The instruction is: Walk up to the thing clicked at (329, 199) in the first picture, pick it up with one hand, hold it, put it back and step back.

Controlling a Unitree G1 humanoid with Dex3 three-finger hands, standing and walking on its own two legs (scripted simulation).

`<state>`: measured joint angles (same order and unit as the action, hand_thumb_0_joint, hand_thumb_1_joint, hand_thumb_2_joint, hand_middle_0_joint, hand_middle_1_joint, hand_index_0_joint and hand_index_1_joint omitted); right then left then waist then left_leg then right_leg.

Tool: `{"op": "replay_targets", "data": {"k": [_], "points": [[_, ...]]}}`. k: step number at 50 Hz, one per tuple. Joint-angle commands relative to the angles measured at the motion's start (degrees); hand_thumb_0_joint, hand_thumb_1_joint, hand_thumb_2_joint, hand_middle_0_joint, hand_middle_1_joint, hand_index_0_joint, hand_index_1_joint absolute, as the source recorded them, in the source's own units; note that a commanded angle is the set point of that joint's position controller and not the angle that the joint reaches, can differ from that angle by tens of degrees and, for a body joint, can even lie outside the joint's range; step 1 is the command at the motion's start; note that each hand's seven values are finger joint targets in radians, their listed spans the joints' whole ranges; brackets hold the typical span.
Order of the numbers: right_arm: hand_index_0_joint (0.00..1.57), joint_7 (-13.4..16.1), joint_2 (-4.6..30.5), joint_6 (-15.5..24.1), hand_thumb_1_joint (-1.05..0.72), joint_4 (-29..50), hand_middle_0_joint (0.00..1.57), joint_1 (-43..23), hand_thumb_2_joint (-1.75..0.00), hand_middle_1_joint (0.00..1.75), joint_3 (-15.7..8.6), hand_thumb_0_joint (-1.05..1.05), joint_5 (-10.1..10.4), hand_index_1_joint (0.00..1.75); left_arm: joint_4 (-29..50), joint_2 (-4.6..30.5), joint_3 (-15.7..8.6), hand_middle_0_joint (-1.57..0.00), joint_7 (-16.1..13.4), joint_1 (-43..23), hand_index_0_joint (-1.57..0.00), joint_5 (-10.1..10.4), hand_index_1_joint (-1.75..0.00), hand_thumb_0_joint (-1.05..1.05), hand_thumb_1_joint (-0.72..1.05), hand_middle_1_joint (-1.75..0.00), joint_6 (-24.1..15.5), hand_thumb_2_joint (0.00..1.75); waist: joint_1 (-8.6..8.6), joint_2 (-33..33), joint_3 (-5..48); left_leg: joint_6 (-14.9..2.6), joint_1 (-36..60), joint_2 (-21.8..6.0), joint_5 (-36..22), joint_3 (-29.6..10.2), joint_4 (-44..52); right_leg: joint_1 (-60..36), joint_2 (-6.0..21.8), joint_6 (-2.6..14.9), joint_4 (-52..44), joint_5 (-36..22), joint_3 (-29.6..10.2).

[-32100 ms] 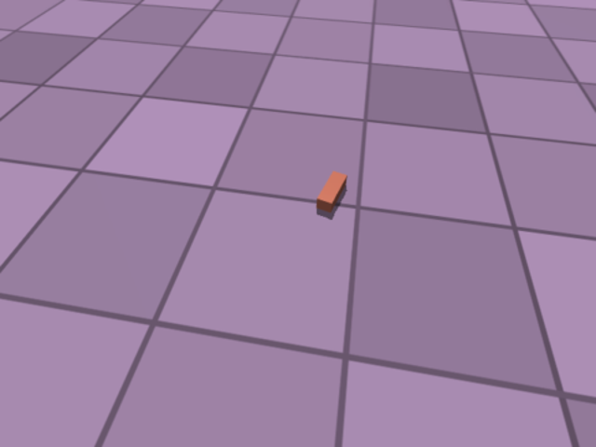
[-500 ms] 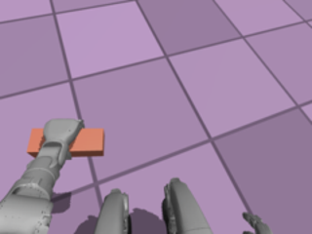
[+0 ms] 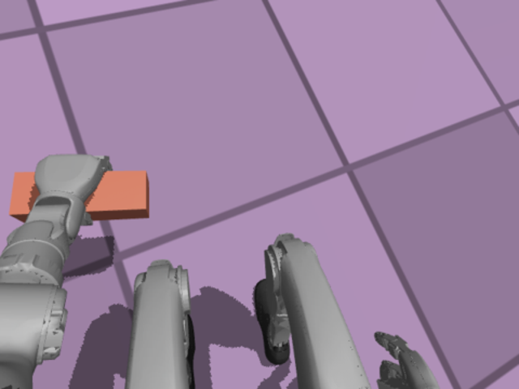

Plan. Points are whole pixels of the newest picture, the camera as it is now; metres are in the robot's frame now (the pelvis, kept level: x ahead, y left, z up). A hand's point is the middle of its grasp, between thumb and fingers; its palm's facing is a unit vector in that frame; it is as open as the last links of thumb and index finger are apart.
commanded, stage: crouch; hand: left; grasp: from above
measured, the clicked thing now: (87, 196) +0.44 +0.22 -0.20
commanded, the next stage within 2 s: lower in 0.74 s
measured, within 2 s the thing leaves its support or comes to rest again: neither
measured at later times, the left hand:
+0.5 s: hand (95, 202) +0.44 +0.22 -0.25, palm faces -0.49 +0.01 -0.87, open 10.0 cm
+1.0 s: hand (99, 203) +0.45 +0.23 -0.30, palm faces -0.51 +0.01 -0.86, open 10.0 cm
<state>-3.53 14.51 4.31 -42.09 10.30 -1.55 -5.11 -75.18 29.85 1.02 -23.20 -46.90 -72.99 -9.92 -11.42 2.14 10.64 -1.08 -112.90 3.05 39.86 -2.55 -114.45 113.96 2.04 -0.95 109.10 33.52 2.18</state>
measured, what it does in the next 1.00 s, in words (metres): lowers itself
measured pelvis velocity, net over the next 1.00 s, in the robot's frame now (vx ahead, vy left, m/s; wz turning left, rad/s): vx -0.01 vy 0.00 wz -0.04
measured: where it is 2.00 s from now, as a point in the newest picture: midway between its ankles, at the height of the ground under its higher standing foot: (229, 353)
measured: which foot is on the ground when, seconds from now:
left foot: down 0.00-1.00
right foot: down 0.00-1.00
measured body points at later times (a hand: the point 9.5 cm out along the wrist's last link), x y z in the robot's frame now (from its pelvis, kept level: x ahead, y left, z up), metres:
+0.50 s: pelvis +0.00 +0.00 -0.07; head +0.24 +0.03 +0.31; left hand +0.47 +0.22 -0.20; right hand +0.04 -0.29 -0.18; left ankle +0.06 +0.10 -0.42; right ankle +0.10 -0.13 -0.42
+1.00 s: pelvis -0.01 +0.00 -0.11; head +0.25 +0.04 +0.26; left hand +0.47 +0.23 -0.25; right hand +0.01 -0.29 -0.21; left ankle +0.06 +0.10 -0.42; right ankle +0.10 -0.13 -0.42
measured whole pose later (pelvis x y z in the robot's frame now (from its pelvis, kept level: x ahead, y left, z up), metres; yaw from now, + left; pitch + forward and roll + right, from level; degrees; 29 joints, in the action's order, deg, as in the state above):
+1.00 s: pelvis -0.01 +0.00 -0.11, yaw -2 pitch +37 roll -6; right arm -8.8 16.8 5.8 -43.2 10.2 2.1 -8.9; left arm -89.8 39.2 -3.4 -26.8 -57.2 -77.0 -14.7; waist -15.4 0.5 3.5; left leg -0.8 -129.1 3.1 42.2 -4.0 -134.7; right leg 130.1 2.0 -0.7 127.5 34.2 3.8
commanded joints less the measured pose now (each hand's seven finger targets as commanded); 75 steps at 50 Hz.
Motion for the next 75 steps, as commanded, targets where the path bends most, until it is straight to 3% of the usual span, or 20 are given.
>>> {"op": "replay_targets", "data": {"k": [1, 12, 36, 41, 54, 56, 57, 58, 60, 61, 63, 65, 66, 67, 69, 70, 71, 72, 74, 75], "points": [[0.2, -0.53, 13.04, 0.84, -0.89, 1.95, 0.2, 11.79, -0.9, 0.3, -4.56, 0.0, -0.34, 0.3, 10.21, 13.54, -2.8, -1.09, -3.88, -23.72, -1.11, 1.09, -0.61, 0.0, 0.79, -0.63, 0.71, 0.78, -1.1, 13.25, 41.67, 0.77, 30.2, -0.03, -17.24, -0.46, 12.46, -19.16, -0.8, 3.53, -7.22, -11.41, 1.6], [0.2, -2.26, 13.06, 0.61, -0.9, 1.92, 0.2, 12.01, -0.9, 0.3, -4.19, 0.0, -1.1, 0.3, 4.82, 14.75, -3.56, -1.11, -2.62, -21.63, -1.13, 1.04, -0.64, 0.0, 0.81, -0.65, -0.9, 0.8, -2.06, 10.95, 36.08, 0.01, 21.08, 0.46, -15.35, 0.93, 5.93, -16.57, -0.99, 3.13, -2.73, -10.95, 1.83], [0.2, -4.27, 15.46, 1.11, -0.9, 0.39, 0.2, 13.22, -0.9, 0.3, -2.44, 0.0, -2.95, 0.3, -3.08, 22.05, -6.88, -1.13, -5.68, -27.99, -1.13, -1.87, -0.67, 0.0, 0.8, -0.66, -3.12, 0.86, -3.97, 10.6, 35.32, -1.08, 11.16, 0.98, -10.06, 1.98, -2.48, -10.96, -1.08, 2.61, 4.33, -7.34, 3.02], [0.2, -4.32, 15.63, 1.03, -0.9, 0.01, 0.2, 13.11, -0.9, 0.3, -1.69, 0.0, -2.99, 0.3, -4.1, 22.72, -6.64, -1.13, -5.63, -27.62, -1.12, -2.1, -0.66, 0.0, 0.78, -0.65, -3.52, 0.85, -3.78, 10.86, 34.75, -1.12, 9.92, 1.07, -9.96, 2.14, -3.6, -10.64, -1.5, 2.73, 5.26, -7.42, 3.38], [0.2, -5.41, 17.01, 2.35, -0.91, -1.0, 0.2, 12.95, -0.9, 0.3, -0.01, 0.0, -4.35, 0.3, -8.01, 22.74, -5.68, -1.11, -8.14, -29.65, -1.08, -4.43, -0.6, 0.0, 0.68, -0.57, -5.57, 0.78, -6.58, 15.55, 30.59, -0.12, 10.09, 0.67, -10.52, 0.53, -6.19, -4.37, -1.97, 2.9, 9.93, -7.74, 5.66], [0.2, -5.64, 17.61, 2.47, -0.91, -0.98, 0.2, 12.87, -0.9, 0.3, -0.2, 0.0, -4.48, 0.3, -7.5, 24.48, -6.82, -1.12, -9.15, -28.93, -1.08, -4.92, -0.61, 0.0, 0.69, -0.58, -5.6, 0.8, -5.79, 18.38, 33.02, 0.52, 13.28, 0.35, -12.33, -0.38, -6.13, -2.87, -1.87, 3.06, 11.28, -8.99, 6.1], [0.2, -6.06, 17.5, 2.82, -0.91, -1.08, 0.2, 12.98, -0.9, 0.3, -0.04, 0.0, -5.02, 0.3, -9.07, 23.39, -6.49, -1.12, -9.5, -30.36, -1.09, -4.87, -0.6, 0.0, 0.71, -0.58, -5.6, 0.79, -7.83, 17.15, 30.19, 0.53, 11.95, 0.11, -11.55, -0.62, -7.22, -1.34, -1.82, 2.81, 11.79, -8.66, 6.45], [0.2, -6.1, 17.62, 2.79, -0.91, -0.71, 0.2, 12.4, -0.9, 0.3, -0.04, 0.0, -4.93, 0.3, -5.75, 24.2, -6.81, -1.11, -10.09, -30.79, -1.08, -4.99, -0.6, 0.0, 0.69, -0.57, -5.66, 0.8, -6.44, 18.95, 32.49, 0.53, 13.43, 0.25, -12.81, -0.39, -6.86, -2.24, -1.96, 2.89, 11.63, -9.51, 6.32], [0.2, -6.36, 18.29, 2.77, -0.91, -1.04, 0.2, 13.26, -0.9, 0.3, -0.3, 0.0, -5.22, 0.3, -5.39, 27.05, -8.83, -1.14, -11.27, -30.03, -1.11, -5.51, -0.61, 0.0, 0.72, -0.57, -5.44, 0.8, -6.59, 19.35, 33.56, 0.39, 12.8, 0.23, -13.77, -0.32, -7.79, -3.54, -1.85, 2.67, 12.29, -10.86, 6.4], [0.2, -6.66, 17.87, 2.85, -0.91, -0.69, 0.2, 12.25, -0.9, 0.3, 0.02, 0.0, -5.08, 0.3, -8.54, 24.98, -7.54, -1.15, -11.42, -27.36, -1.11, -5.27, -0.6, 0.0, 0.72, -0.57, -4.83, 0.8, -6.43, 18.94, 31.91, 0.51, 12.2, 0.22, -13.18, -0.29, -7.64, -2.2, -2.0, 2.97, 12.85, -10.11, 6.46], [0.2, -7.48, 18.16, 3.56, -0.91, -1.29, 0.2, 12.51, -0.9, 0.3, 0.48, 0.0, -5.86, 0.3, -6.76, 25.34, -7.46, -1.14, -11.86, -33.35, -1.12, -5.71, -0.61, 0.0, 0.75, -0.59, -4.88, 0.8, -8.61, 20.31, 30.25, 0.45, 12.05, -0.11, -12.26, -0.56, -8.73, -0.38, -2.15, 2.67, 13.06, -9.96, 6.79], [0.2, -7.49, 18.49, 3.31, -0.9, -0.88, 0.2, 12.5, -0.9, 0.3, 0.24, 0.0, -5.42, 0.3, -8.8, 26.47, -8.9, -1.13, -12.43, -27.45, -1.1, -5.17, -0.61, 0.0, 0.72, -0.58, -3.99, 0.86, -6.57, 20.41, 31.65, 0.58, 12.35, 0.09, -13.4, -0.8, -8.0, -1.6, -1.91, 2.81, 13.47, -10.42, 6.94], [0.2, -7.96, 18.62, 3.69, -0.9, -1.24, 0.2, 13.15, -0.9, 0.3, 0.44, 0.0, -5.85, 0.3, -8.84, 26.07, -8.57, -1.13, -12.33, -30.29, -1.11, -5.06, -0.61, 0.0, 0.73, -0.58, -4.13, 0.86, -8.64, 19.5, 29.37, 0.67, 11.67, -0.2, -13.09, -1.12, -9.2, -0.35, -1.77, 2.59, 14.0, -10.42, 7.16], [0.2, -8.09, 18.84, 3.73, -0.9, -1.26, 0.2, 12.73, -0.9, 0.3, 0.57, 0.0, -5.82, 0.3, -7.68, 26.71, -8.6, -1.12, -12.47, -30.97, -1.09, -5.14, -0.61, 0.0, 0.72, -0.58, -4.29, 0.86, -7.49, 20.03, 31.24, 0.49, 11.52, -0.08, -13.34, -1.03, -9.0, -1.43, -2.1, 2.79, 13.84, -10.73, 7.15], [0.2, -8.5, 19.07, 3.95, -0.9, -0.79, 0.2, 13.08, -0.9, 0.3, 1.07, 0.0, -5.97, 0.3, -10.11, 26.57, -8.74, -1.13, -12.27, -31.05, -1.1, -5.23, -0.61, 0.0, 0.74, -0.58, -4.2, 0.85, -9.35, 17.64, 28.87, 0.14, 8.84, 0.04, -13.07, -1.06, -10.32, -1.77, -2.11, 2.55, 14.07, -10.91, 7.33], [0.2, -8.79, 19.14, 4.22, -0.9, -0.28, 0.2, 12.73, -0.9, 0.3, 1.4, 0.0, -5.94, 0.3, -10.67, 27.36, -8.66, -1.12, -11.87, -30.38, -1.1, -5.47, -0.61, 0.0, 0.72, -0.58, -4.24, 0.85, -8.76, 18.18, 28.47, -0.06, 8.3, 0.1, -13.45, -0.48, -10.97, -3.08, -2.26, 2.56, 14.1, -11.32, 7.24], [0.2, -8.66, 19.93, 4.05, -0.9, -0.28, 0.2, 13.26, -0.9, 0.3, 0.95, 0.0, -6.06, 0.3, -11.02, 30.33, -11.56, -1.12, -12.31, -28.33, -1.09, -5.17, -0.62, 0.0, 0.71, -0.59, -4.21, 0.86, -7.79, 17.23, 30.49, -0.11, 8.2, 0.14, -14.41, -0.65, -10.8, -4.98, -2.28, 2.5, 14.11, -11.95, 7.39], [0.2, -8.87, 19.66, 4.15, -0.9, -0.37, 0.2, 13.79, -0.9, 0.3, 1.34, 0.0, -6.11, 0.3, -12.67, 29.28, -10.72, -1.12, -11.85, -27.86, -1.09, -5.61, -0.62, 0.0, 0.72, -0.59, -4.06, 0.85, -8.72, 16.5, 28.74, -0.25, 7.24, 0.19, -14.29, -0.23, -11.9, -4.73, -2.28, 2.47, 14.34, -12.1, 7.31], [0.2, -9.02, 20.22, 3.74, -0.9, -0.85, 0.2, 14.8, -0.9, 0.3, 1.16, 0.0, -6.29, 0.3, -13.42, 31.52, -13.13, -1.11, -11.95, -25.26, -1.09, -5.4, -0.64, 0.0, 0.72, -0.61, -4.33, 0.87, -7.87, 15.23, 30.1, -0.64, 5.6, 0.42, -15.24, 0.29, -12.19, -8.75, -2.53, 2.24, 13.8, -13.33, 7.16], [0.2, -9.28, 20.05, 3.82, -0.9, -0.6, 0.2, 15.09, -0.9, 0.3, 1.67, 0.0, -6.61, 0.3, -14.99, 30.5, -12.81, -1.12, -11.56, -25.01, -1.1, -5.63, -0.63, 0.0, 0.74, -0.61, -4.36, 0.87, -9.21, 14.35, 28.25, -0.5, 5.45, 0.33, -15.6, -0.04, -13.19, -7.52, -2.28, 2.21, 14.16, -13.49, 7.43]]}}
